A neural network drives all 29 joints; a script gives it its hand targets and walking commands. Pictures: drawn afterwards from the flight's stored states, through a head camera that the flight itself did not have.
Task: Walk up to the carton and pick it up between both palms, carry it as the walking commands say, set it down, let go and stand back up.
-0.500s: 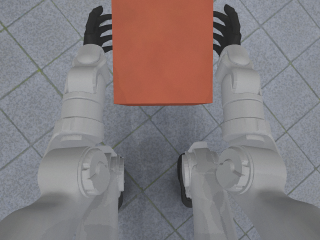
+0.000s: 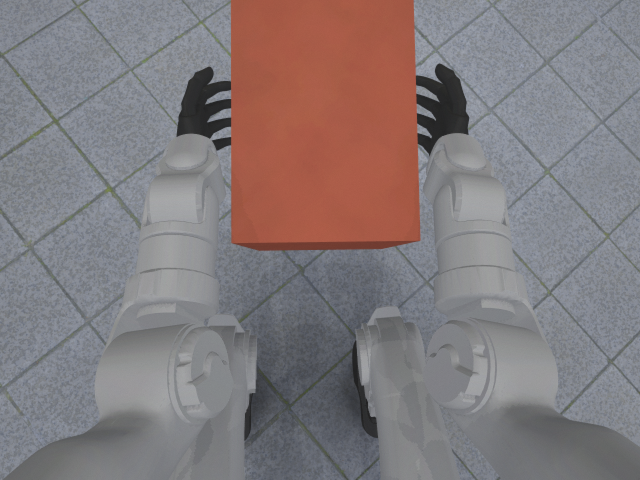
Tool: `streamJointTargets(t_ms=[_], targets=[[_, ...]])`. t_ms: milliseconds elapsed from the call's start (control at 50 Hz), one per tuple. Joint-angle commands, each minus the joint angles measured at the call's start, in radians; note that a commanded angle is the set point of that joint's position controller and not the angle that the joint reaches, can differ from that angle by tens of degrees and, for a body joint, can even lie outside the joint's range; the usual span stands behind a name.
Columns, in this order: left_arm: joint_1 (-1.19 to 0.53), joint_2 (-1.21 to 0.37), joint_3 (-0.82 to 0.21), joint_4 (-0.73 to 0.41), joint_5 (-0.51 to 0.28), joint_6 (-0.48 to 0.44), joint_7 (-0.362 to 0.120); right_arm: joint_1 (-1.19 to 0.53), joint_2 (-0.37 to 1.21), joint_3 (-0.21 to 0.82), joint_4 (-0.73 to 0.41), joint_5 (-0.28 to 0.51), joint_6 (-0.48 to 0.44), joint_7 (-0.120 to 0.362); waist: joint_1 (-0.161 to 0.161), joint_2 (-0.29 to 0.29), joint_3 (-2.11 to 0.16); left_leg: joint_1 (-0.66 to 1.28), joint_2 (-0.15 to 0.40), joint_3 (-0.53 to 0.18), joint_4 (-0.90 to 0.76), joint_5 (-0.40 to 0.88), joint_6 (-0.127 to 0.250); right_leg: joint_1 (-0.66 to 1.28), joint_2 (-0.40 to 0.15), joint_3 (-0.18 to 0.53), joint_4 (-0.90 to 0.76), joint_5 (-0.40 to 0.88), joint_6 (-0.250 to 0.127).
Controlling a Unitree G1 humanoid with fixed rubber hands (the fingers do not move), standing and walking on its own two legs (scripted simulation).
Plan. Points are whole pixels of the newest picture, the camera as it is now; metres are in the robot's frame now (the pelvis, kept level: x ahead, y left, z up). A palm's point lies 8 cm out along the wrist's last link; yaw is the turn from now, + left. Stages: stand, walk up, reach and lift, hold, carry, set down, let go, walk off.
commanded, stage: reach and lift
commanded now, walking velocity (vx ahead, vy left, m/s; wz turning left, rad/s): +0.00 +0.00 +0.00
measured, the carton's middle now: (321, 132) +0.54 -0.03 -0.12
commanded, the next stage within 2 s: none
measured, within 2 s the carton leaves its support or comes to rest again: neither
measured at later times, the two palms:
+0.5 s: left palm (174, 130) +0.48 +0.11 +0.00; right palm (470, 128) +0.48 -0.16 +0.01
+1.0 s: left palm (139, 113) +0.47 +0.12 +0.07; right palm (509, 110) +0.46 -0.16 +0.08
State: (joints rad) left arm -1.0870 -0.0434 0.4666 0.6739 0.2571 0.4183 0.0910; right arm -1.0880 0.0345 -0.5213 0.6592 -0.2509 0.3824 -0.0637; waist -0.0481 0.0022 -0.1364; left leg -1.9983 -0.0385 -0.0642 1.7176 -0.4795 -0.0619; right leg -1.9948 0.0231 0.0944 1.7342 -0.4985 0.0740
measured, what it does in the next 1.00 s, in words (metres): rises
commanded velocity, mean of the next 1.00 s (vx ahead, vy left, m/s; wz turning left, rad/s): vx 0.00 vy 0.00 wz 0.00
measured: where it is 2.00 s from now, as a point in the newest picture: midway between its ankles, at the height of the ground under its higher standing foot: (306, 405)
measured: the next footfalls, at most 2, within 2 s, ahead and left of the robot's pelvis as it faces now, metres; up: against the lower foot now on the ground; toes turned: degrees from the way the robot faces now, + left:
none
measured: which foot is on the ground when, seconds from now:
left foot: down 0.00-1.00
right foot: down 0.00-1.00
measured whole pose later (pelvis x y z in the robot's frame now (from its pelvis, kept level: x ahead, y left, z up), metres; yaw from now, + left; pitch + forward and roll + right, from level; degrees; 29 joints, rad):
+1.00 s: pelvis +0.04 +0.00 +0.11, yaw -1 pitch +35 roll +0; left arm -0.77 -0.14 0.45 0.59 0.30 0.40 0.06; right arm -0.78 0.14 -0.48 0.59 -0.28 0.37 -0.06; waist -0.04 0.01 -0.21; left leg -1.51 -0.02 -0.07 1.37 -0.46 -0.04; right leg -1.50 0.01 0.08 1.37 -0.47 0.06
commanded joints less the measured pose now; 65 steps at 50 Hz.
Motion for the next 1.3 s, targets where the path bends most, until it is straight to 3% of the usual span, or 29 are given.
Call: streamJointTargets(t_ms=[0, 620, 1280], targets=[[-0.721, -1.025, -0.501, -0.002, -0.178, -0.052, -0.269, -0.598, 1.06, 0.524, 0.111, 0.17, 0.018, 0.299, -0.009, 0.017, -1.054, 0.617, -0.175, 0.18, -0.172, 0.16, 0.027, 0.569, 0.16, -0.192, -0.196, 0.211, -0.029], [-0.504, -1.115, -0.55, -0.027, -0.149, -0.046, -0.276, -0.399, 1.143, 0.574, 0.078, 0.149, 0.013, 0.276, -0.002, 0.023, -0.958, 0.839, -0.171, 0.133, -0.378, 0.175, 0.027, 0.777, 0.168, -0.166, -0.392, 0.239, -0.031], [-0.231, -1.172, -0.621, -0.055, -0.118, -0.086, -0.287, -0.134, 1.202, 0.648, 0.033, 0.116, -0.028, 0.266, 0.017, 0.009, -0.767, 1.139, -0.144, 0.081, -0.668, 0.281, 0.042, 1.101, 0.158, -0.112, -0.68, 0.335, -0.042]])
